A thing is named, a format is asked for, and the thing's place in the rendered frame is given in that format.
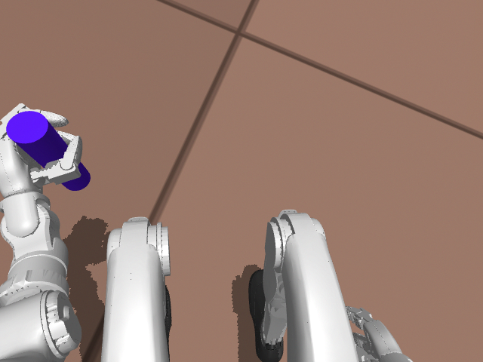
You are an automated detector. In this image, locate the right robot foot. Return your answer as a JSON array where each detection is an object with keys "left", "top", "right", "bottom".
[{"left": 248, "top": 269, "right": 284, "bottom": 362}]

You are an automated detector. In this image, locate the left robot hand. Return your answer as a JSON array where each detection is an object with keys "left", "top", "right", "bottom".
[{"left": 0, "top": 103, "right": 82, "bottom": 198}]

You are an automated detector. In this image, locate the left robot arm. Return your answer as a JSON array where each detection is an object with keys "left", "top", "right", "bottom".
[{"left": 0, "top": 191, "right": 82, "bottom": 362}]

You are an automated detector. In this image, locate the can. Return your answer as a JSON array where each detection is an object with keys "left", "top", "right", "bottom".
[{"left": 6, "top": 111, "right": 91, "bottom": 191}]

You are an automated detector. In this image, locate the right robot hand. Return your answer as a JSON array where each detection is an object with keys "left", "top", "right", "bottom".
[{"left": 346, "top": 306, "right": 402, "bottom": 362}]

